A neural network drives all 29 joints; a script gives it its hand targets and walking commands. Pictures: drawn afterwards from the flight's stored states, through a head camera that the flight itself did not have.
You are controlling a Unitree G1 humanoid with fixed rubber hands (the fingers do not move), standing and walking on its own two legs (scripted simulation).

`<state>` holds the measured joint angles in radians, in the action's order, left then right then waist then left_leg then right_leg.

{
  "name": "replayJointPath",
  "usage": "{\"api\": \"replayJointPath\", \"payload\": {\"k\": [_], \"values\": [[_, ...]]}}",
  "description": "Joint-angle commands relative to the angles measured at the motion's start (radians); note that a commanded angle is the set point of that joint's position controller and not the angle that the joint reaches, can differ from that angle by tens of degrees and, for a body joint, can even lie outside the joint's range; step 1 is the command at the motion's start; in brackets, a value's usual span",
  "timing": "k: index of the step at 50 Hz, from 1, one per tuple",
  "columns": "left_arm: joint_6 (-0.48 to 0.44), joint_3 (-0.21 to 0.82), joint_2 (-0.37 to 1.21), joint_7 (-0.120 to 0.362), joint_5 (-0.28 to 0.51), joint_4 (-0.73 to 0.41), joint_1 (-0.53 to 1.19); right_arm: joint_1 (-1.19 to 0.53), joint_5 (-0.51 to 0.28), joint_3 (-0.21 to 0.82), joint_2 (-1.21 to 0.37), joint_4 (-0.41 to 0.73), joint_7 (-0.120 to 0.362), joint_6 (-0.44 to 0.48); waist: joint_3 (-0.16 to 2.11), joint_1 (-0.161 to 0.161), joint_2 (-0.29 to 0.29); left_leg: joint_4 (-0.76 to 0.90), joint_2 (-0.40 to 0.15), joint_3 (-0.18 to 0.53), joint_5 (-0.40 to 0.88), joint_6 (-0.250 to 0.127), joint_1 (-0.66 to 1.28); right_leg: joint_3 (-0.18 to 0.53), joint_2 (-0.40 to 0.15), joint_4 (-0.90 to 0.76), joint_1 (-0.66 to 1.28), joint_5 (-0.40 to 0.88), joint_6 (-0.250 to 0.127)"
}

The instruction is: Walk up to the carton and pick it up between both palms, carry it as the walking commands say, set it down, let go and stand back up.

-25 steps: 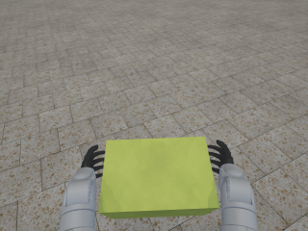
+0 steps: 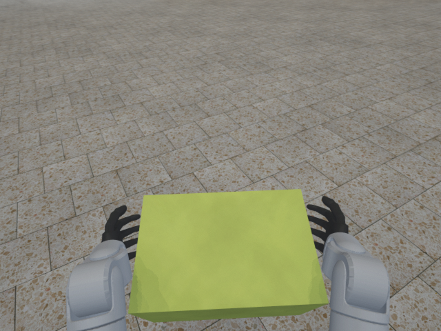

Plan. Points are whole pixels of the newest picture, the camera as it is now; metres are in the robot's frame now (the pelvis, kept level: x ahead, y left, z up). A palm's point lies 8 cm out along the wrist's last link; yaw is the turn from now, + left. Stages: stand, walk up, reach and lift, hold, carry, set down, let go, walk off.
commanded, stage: carry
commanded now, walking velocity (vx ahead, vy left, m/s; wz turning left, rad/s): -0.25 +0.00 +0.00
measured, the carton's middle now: (225, 257) +0.26 +0.00 +0.02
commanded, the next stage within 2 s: none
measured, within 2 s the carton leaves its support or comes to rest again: neither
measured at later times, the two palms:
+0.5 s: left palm out of the picture +0.06 +0.18 +0.13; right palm out of the picture +0.09 -0.18 +0.14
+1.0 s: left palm out of the picture -0.11 +0.17 +0.11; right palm out of the picture -0.09 -0.19 +0.13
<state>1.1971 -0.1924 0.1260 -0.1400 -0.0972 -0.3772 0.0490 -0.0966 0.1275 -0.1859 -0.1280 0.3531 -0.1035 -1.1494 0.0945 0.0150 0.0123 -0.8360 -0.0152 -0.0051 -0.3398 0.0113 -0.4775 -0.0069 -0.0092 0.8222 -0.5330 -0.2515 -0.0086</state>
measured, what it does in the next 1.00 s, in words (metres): walks backwards: left foot, then right foot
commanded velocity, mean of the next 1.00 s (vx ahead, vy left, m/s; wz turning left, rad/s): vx -0.20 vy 0.00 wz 0.00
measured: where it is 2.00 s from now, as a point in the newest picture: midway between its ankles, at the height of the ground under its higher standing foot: outside the picture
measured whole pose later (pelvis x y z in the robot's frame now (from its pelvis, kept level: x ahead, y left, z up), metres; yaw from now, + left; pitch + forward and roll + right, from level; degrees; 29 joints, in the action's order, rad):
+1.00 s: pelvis -0.33 -0.02 +0.03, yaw +0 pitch +2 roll -1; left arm 1.23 -0.17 0.13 -0.15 -0.11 -0.47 -0.01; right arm -0.05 0.10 -0.17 -0.13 0.39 -0.10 -1.16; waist 0.13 0.01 -0.02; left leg -0.58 -0.03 -0.07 -0.26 -0.03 -0.37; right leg -0.05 -0.05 0.90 -0.56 -0.38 0.04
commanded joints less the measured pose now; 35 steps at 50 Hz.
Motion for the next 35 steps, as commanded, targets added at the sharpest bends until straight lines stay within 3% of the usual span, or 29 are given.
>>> {"api": "replayJointPath", "payload": {"k": [1,2,3,5,7,9,10,11,12,13,14,15,16,17,19,22,25,26,27,28,29,30,31,32,34,35], "values": [[0.001,0.762,0.762,0.263,0.394,-0.169,0.595,-0.484,-0.39,0.789,-0.866,0.121,0.198,-0.063,0.163,-0.016,-0.381,-0.387,0.075,-0.056,-0.181,-0.012,-0.035,0.584,-0.395,-0.703,-0.046,-0.523,-0.105],[-0.001,0.752,0.763,0.259,0.383,-0.177,0.571,-0.47,-0.401,0.799,-0.878,0.123,0.201,-0.068,0.172,-0.018,-0.303,-0.455,0.049,-0.006,-0.129,-0.012,0.019,0.517,-0.375,-0.704,-0.081,-0.479,-0.112],[-0.003,0.749,0.78,0.253,0.386,-0.196,0.566,-0.49,-0.419,0.805,-0.885,0.153,0.205,-0.068,0.187,-0.02,-0.257,-0.434,0.023,-0.001,-0.106,-0.012,0.051,0.41,-0.334,-0.679,-0.085,-0.387,-0.095],[-0.005,0.761,0.818,0.24,0.396,-0.247,0.597,-0.459,-0.431,0.796,-0.9,0.143,0.206,-0.066,0.26,-0.022,-0.195,-0.21,0.009,-0.042,-0.104,-0.016,0.133,0.206,-0.232,-0.615,0.03,-0.181,-0.037],[-0.002,0.751,0.814,0.229,0.379,-0.265,0.559,-0.454,-0.443,0.803,-0.908,0.167,0.203,-0.065,0.296,-0.009,-0.258,-0.01,0.043,-0.085,-0.158,-0.024,0.159,0.19,-0.225,-0.631,0.159,-0.135,-0.02],[0.011,0.747,0.788,0.22,0.369,-0.257,0.486,-0.387,-0.438,0.784,-0.882,0.164,0.196,-0.071,0.319,-0.003,-0.271,0.203,0.067,-0.112,-0.204,-0.042,0.248,0.202,-0.235,-0.672,0.212,-0.149,0.001],[0.018,0.747,0.786,0.217,0.363,-0.242,0.473,-0.374,-0.432,0.772,-0.872,0.161,0.194,-0.074,0.317,-0.009,-0.233,0.365,0.072,-0.133,-0.186,-0.053,0.334,0.161,-0.2,-0.659,0.209,-0.14,0.038],[0.023,0.745,0.766,0.213,0.357,-0.237,0.454,-0.347,-0.433,0.76,-0.862,0.141,0.194,-0.078,0.307,-0.01,-0.125,0.512,0.031,-0.082,-0.174,-0.066,0.41,0.104,-0.152,-0.559,0.171,-0.116,0.077],[0.032,0.756,0.749,0.21,0.36,-0.227,0.471,-0.335,-0.423,0.732,-0.838,0.129,0.194,-0.083,0.261,-0.021,0.088,0.594,-0.142,0.149,-0.258,-0.104,0.454,0.037,-0.09,-0.366,0.026,-0.062,0.1],[0.037,0.776,0.719,0.213,0.356,-0.242,0.488,-0.329,-0.41,0.72,-0.839,0.094,0.194,-0.082,0.175,-0.029,0.338,0.625,-0.406,0.44,-0.221,-0.199,0.25,-0.065,-0.018,-0.086,-0.115,-0.218,0.099],[0.032,0.813,0.764,0.215,0.377,-0.288,0.579,-0.342,-0.411,0.716,-0.846,0.12,0.205,-0.078,0.101,-0.021,0.272,0.626,-0.449,0.365,0.046,-0.22,0.154,-0.013,-0.031,0.156,-0.147,-0.223,0.082],[0.035,0.83,0.778,0.218,0.388,-0.274,0.599,-0.336,-0.396,0.712,-0.844,0.106,0.205,-0.081,0.106,-0.016,0.171,0.562,-0.388,0.267,0.17,-0.205,0.12,0.032,-0.035,0.278,-0.1,-0.198,0.065],[0.037,0.824,0.782,0.224,0.385,-0.24,0.584,-0.357,-0.386,0.716,-0.827,0.111,0.206,-0.082,0.097,-0.019,0.103,0.529,-0.316,0.165,0.225,-0.181,0.073,0.02,-0.035,0.385,-0.063,-0.162,0.056],[0.038,0.818,0.79,0.229,0.392,-0.22,0.578,-0.392,-0.393,0.724,-0.82,0.138,0.208,-0.081,0.112,-0.02,0.071,0.493,-0.268,0.088,0.249,-0.164,0.095,-0.005,-0.033,0.436,-0.064,-0.117,0.054],[0.045,0.809,0.791,0.229,0.399,-0.198,0.559,-0.384,-0.382,0.712,-0.806,0.133,0.2,-0.083,0.127,-0.02,0.12,0.428,-0.225,0.031,0.366,-0.162,0.141,-0.05,-0.022,0.385,-0.057,-0.145,0.066],[0.052,0.833,0.787,0.227,0.426,-0.217,0.581,-0.339,-0.369,0.69,-0.793,0.118,0.194,-0.086,0.182,-0.028,0.202,0.388,-0.253,0.093,0.493,-0.182,0.257,-0.087,-0.013,0.15,-0.038,-0.209,0.059],[0.052,0.826,0.789,0.231,0.434,-0.197,0.578,-0.323,-0.353,0.687,-0.792,0.091,0.185,-0.082,0.244,-0.022,0.229,0.379,-0.259,0.132,0.469,-0.183,0.291,-0.107,0.003,-0.169,0.097,-0.195,0.033],[0.05,0.815,0.786,0.236,0.429,-0.185,0.56,-0.31,-0.348,0.693,-0.793,0.072,0.185,-0.082,0.251,-0.009,0.184,0.338,-0.248,0.112,0.457,-0.162,0.275,-0.103,-0.008,-0.338,0.166,-0.114,0.027],[0.045,0.802,0.794,0.241,0.43,-0.167,0.555,-0.311,-0.343,0.698,-0.798,0.069,0.183,-0.078,0.264,-0.006,0.112,0.282,-0.212,0.086,0.415,-0.118,0.21,-0.038,-0.065,-0.442,0.267,-0.035,0.023],[0.038,0.798,0.791,0.246,0.432,-0.168,0.548,-0.331,-0.353,0.707,-0.817,0.079,0.185,-0.071,0.274,-0.007,-0.066,0.135,-0.142,0.036,0.244,-0.061,0.054,0.186,-0.229,-0.485,0.39,0.154,-0.004],[0.025,0.783,0.805,0.253,0.422,-0.146,0.546,-0.371,-0.363,0.734,-0.828,0.112,0.187,-0.068,0.232,-0.008,-0.361,-0.014,-0.018,-0.063,-0.131,-0.009,-0.159,0.427,-0.456,-0.467,0.395,0.493,-0.134],[0.012,0.773,0.833,0.254,0.407,-0.166,0.521,-0.44,-0.402,0.769,-0.868,0.147,0.197,-0.063,0.225,0.0,-0.312,-0.251,-0.005,0.019,-0.234,-0.01,-0.085,0.381,-0.44,-0.467,0.267,0.561,-0.188],[0.001,0.773,0.84,0.256,0.408,-0.205,0.538,-0.466,-0.422,0.788,-0.898,0.153,0.206,-0.057,0.213,-0.002,-0.219,-0.328,-0.005,0.038,-0.194,-0.012,-0.067,0.285,-0.387,-0.466,0.234,0.495,-0.182],[-0.01,0.767,0.849,0.259,0.4,-0.211,0.542,-0.489,-0.439,0.814,-0.912,0.161,0.215,-0.051,0.206,-0.004,-0.185,-0.377,-0.008,0.019,-0.156,-0.013,-0.057,0.214,-0.347,-0.48,0.192,0.362,-0.168],[-0.028,0.768,0.875,0.258,0.397,-0.245,0.575,-0.505,-0.454,0.846,-0.929,0.197,0.223,-0.036,0.233,-0.015,-0.216,-0.321,-0.023,-0.019,-0.081,-0.008,-0.048,0.1,-0.259,-0.462,0.22,0.238,-0.128],[-0.031,0.77,0.862,0.255,0.394,-0.259,0.563,-0.482,-0.458,0.85,-0.925,0.197,0.222,-0.035,0.24,-0.013,-0.212,-0.239,-0.016,-0.044,-0.099,-0.003,-0.039,0.103,-0.248,-0.459,0.246,0.243,-0.12]]}}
